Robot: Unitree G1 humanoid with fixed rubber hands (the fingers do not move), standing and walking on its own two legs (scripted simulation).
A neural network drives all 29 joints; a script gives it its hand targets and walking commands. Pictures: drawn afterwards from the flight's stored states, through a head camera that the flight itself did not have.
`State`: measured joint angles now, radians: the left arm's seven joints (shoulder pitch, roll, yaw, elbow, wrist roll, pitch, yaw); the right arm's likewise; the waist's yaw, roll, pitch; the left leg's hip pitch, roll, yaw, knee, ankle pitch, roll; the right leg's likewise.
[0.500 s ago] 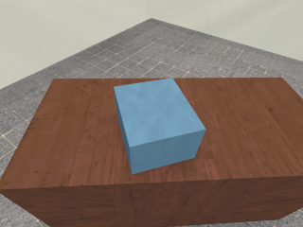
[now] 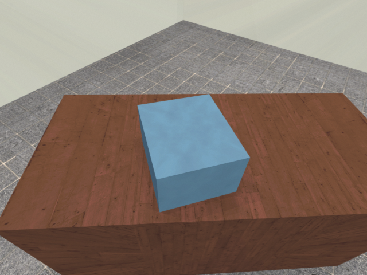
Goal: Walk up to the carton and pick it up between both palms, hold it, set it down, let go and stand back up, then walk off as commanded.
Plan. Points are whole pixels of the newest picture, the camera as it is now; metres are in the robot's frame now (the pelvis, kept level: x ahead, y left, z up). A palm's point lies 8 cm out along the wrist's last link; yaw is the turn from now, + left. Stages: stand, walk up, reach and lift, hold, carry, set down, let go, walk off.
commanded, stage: stand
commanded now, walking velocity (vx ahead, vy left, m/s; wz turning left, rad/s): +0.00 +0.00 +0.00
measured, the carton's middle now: (186, 148) +0.49 -0.01 -0.04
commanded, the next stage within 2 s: walk off in 0.56 s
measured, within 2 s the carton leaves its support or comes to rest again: neither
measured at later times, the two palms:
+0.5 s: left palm out of the picture +0.09 +0.31 -0.11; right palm out of the picture +0.09 -0.32 -0.10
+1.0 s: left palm out of the picture +0.05 +0.30 -0.11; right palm out of the picture +0.09 -0.36 -0.12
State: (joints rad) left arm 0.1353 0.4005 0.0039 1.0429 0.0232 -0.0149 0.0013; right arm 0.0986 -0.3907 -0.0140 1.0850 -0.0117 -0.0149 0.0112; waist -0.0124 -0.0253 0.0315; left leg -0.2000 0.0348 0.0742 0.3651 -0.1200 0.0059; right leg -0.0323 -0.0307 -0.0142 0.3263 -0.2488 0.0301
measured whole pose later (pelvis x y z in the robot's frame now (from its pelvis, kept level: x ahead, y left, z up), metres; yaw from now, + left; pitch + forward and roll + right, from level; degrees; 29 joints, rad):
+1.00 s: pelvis -0.06 -0.03 -0.03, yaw +0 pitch -2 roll +1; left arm 0.14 0.45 0.08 0.82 0.02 0.05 -0.01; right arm 0.06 -0.44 -0.09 0.78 -0.01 0.04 -0.01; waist 0.00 0.01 0.20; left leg -0.41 0.07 0.05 0.59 -0.13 -0.01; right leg -0.33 0.02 0.05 0.90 -0.48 -0.03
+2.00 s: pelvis -0.27 -0.03 -0.02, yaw +1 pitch -4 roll +1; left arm 0.19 0.40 0.05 0.87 0.02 -0.01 0.00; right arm 0.23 -0.44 -0.06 0.90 0.00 0.00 0.01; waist -0.01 0.02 0.08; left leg -0.23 -0.04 -0.05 0.57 -0.28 0.02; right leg -0.24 0.00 0.06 0.60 -0.30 -0.01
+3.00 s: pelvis -0.23 -0.03 -0.01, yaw +0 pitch -2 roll +0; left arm 0.14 0.39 0.03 0.91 0.01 -0.03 0.01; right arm 0.12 -0.40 -0.06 0.89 0.00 -0.02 0.01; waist 0.00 -0.01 0.06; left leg -0.19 -0.01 -0.03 0.52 -0.30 0.00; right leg -0.19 0.02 0.07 0.52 -0.30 0.00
